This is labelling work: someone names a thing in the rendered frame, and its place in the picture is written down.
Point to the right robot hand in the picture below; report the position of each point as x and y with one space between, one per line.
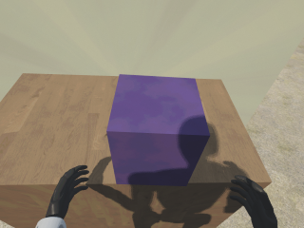
257 202

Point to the carton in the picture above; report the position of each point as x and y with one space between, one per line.
156 130

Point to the left robot hand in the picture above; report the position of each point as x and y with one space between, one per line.
65 191

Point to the left robot forearm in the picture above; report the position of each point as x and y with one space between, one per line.
51 222

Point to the pedestal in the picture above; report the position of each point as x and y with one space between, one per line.
50 123

